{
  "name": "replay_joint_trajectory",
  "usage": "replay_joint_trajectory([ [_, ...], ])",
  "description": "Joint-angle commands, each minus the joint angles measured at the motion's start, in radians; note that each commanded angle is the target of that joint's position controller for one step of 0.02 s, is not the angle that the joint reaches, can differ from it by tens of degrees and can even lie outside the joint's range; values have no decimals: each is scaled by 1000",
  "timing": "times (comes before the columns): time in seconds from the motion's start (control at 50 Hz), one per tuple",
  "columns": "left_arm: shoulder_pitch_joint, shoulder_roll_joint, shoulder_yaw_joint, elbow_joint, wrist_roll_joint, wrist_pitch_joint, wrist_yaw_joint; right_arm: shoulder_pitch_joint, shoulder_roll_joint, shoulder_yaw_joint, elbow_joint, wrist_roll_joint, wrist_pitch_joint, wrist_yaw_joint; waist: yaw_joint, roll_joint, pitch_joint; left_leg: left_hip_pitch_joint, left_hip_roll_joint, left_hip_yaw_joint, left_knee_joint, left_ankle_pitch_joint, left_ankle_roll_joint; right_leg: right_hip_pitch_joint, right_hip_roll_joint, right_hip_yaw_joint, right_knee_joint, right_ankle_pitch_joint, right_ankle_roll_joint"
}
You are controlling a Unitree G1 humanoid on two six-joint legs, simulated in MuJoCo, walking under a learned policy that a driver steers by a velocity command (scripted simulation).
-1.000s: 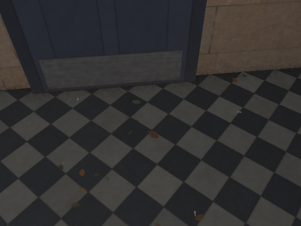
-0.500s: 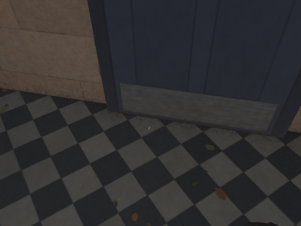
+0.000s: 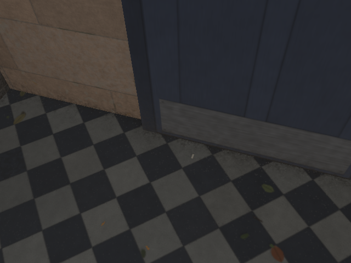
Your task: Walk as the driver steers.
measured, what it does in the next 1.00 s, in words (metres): steps on the spot, turning right: left foot, then right foot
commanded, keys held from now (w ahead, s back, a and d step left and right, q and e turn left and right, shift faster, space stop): e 0.62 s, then no key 0.04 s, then q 0.34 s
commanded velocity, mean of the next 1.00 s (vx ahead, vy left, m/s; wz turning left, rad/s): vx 0.01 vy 0.00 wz -0.30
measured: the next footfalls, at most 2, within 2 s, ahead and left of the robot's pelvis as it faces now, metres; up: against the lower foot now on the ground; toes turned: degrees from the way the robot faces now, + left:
left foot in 0.26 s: +0.05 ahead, +0.13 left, +0.00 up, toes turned -14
right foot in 0.68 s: -0.03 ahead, -0.13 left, +0.00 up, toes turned -25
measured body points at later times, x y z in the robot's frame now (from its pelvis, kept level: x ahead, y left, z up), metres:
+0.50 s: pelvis -0.01 +0.03 +0.02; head +0.02 +0.04 +0.47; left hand +0.22 +0.26 -0.09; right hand +0.04 -0.27 -0.07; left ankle +0.01 +0.14 -0.72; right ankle -0.03 -0.12 -0.63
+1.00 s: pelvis -0.04 -0.02 +0.01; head -0.03 -0.03 +0.46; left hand +0.22 +0.12 -0.07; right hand -0.04 -0.32 -0.10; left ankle -0.01 +0.12 -0.68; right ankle -0.07 -0.11 -0.72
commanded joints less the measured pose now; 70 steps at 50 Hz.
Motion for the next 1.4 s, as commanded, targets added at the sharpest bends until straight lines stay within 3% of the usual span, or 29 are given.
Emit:
replay_joint_trajectory([
  [0.02,27,215,57,-100,-14,14,5,34,-119,-37,-65,4,40,-12,22,-98,-194,-218,40,-31,318,-52,-42,341,-313,514,-218,83,-242],
  [0.08,-25,180,55,-133,-19,46,19,-2,-72,-27,-99,5,45,-22,-6,-115,-138,-150,44,9,161,57,-36,186,-187,372,-250,-91,-151],
  [0.14,3,168,62,-149,-19,61,21,-3,-47,-15,-111,9,39,-28,4,-170,-164,-54,16,24,-43,78,-39,187,-142,361,-251,-124,-142],
  [0.24,21,187,78,-181,-43,78,23,91,-100,-29,-103,19,32,-8,-34,-215,-155,153,11,40,-383,231,11,129,-120,413,-256,-262,-105],
  [0.26,27,172,77,-188,-47,81,26,134,-134,-41,-100,8,33,-6,-48,-180,-151,277,84,1,-454,237,47,18,-80,375,-199,-329,-56],
  [0.28,8,126,66,-221,-49,77,20,165,-229,-64,-108,-31,34,-7,-39,71,-128,369,321,-238,-530,201,159,-200,41,205,52,-417,7],
  [0.3,-29,141,73,-252,-43,54,8,79,-248,-72,-140,-66,30,1,-32,338,-70,274,518,-497,-625,358,282,-355,89,88,304,-476,40],
  [0.32,-6,212,97,-222,-33,44,-2,6,-187,-57,-189,-70,22,-11,-6,223,-76,238,503,-437,-613,406,294,-321,34,135,509,-422,62],
  [0.36,103,218,102,-155,-31,69,-1,-117,-120,-34,-227,-21,13,-16,57,93,-63,174,362,-205,-557,494,185,-237,25,93,673,-306,82],
  [0.46,9,143,58,-223,-45,89,-10,-11,-128,-27,-223,-16,24,-18,-16,110,-13,234,312,-36,-554,555,205,-286,-33,12,672,-169,144],
  [0.54,-45,110,28,-284,-38,85,-38,34,-207,-56,-217,-7,42,-18,-52,172,-68,281,359,4,-518,618,223,-136,-79,-53,392,-262,149],
  [0.64,47,144,43,-274,-43,85,-62,33,-226,-65,-202,30,44,-1,-17,191,-81,238,381,35,-417,613,180,125,-26,-140,10,-164,60],
  [0.66,99,153,51,-256,-39,83,-57,65,-196,-55,-183,32,41,1,0,156,-89,186,350,67,-351,581,136,249,1,-130,-123,-68,28],
  [0.68,136,206,64,-264,-36,80,-45,106,-142,-38,-175,12,33,9,0,23,-141,37,292,136,-197,413,49,463,-108,37,-154,200,-13],
  [0.7,139,289,70,-294,-13,77,-30,77,-47,6,-226,-47,19,26,-21,-316,-177,-259,184,201,86,-151,-54,640,-403,348,-88,681,-145],
  [0.72,178,221,49,-278,14,60,-36,-6,-115,-14,-232,-15,15,19,63,-286,-251,-271,177,71,179,-171,-76,528,-470,378,-130,614,-293],
  [0.74,143,169,29,-269,23,46,-42,-36,-156,-23,-219,16,24,16,55,-199,-192,-247,193,46,213,-118,-79,464,-395,288,-156,463,-267],
  [0.8,-3,132,15,-257,0,33,-38,45,-135,-26,-155,5,60,10,-22,-160,-105,-132,200,37,181,58,-89,279,-280,116,-189,256,-162],
  [0.84,-24,118,11,-251,12,29,-30,89,-126,-24,-133,10,61,11,-38,-151,-99,-54,184,49,146,135,-89,228,-253,47,-206,200,-149],
  [1.02,40,188,50,-232,-12,59,4,11,-115,-13,-225,14,70,21,34,-132,-46,-129,171,86,5,22,-56,358,-377,115,-200,158,-231],
  [1.1,14,206,60,-229,-25,68,7,49,-101,-12,-240,16,73,45,5,-139,-91,-22,138,138,-134,80,-15,364,-375,46,-136,282,-200],
  [1.14,15,201,62,-216,-42,76,9,102,-107,-18,-232,13,72,52,-28,-134,-105,111,99,162,-339,250,31,311,-338,-23,-55,181,-127],
  [1.16,47,175,59,-201,-40,74,7,125,-157,-33,-238,3,71,46,-25,-51,-96,215,134,63,-431,416,76,203,-288,-90,56,29,-44],
  [1.18,30,102,37,-234,-1,63,-2,136,-274,-61,-264,-8,68,26,4,245,-104,374,376,-279,-473,743,185,-69,-151,-222,358,-297,71],
  [1.2,-88,143,41,-274,-8,53,2,152,-285,-61,-285,-27,58,32,-80,299,-97,336,508,-459,-534,821,375,-219,-34,-99,558,-577,108],
  [1.22,-108,176,54,-270,-22,51,-1,147,-262,-53,-291,-31,43,38,-82,187,-94,327,464,-409,-539,731,373,-249,-57,-15,662,-538,113],
  [1.26,-62,175,60,-233,-16,59,3,34,-230,-45,-307,-1,36,31,-15,76,-67,284,351,-272,-507,637,262,-251,-80,13,670,-371,113],
  [1.28,-48,185,65,-230,-6,62,8,-11,-215,-38,-321,12,39,27,5,81,-66,251,323,-238,-503,663,242,-225,-80,10,659,-310,123],
  [1.4,-33,150,51,-229,-13,52,15,19,-216,-38,-331,4,50,18,-4,113,-105,244,266,-239,-486,622,242,-146,-40,5,491,-220,148],
])
Velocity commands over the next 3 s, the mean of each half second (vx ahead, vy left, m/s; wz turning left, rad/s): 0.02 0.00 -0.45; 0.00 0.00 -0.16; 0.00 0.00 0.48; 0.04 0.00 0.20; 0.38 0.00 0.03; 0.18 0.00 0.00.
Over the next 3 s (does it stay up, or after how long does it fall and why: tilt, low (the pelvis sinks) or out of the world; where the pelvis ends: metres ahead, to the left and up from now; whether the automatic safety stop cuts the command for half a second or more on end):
stays up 0.25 0.03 0.01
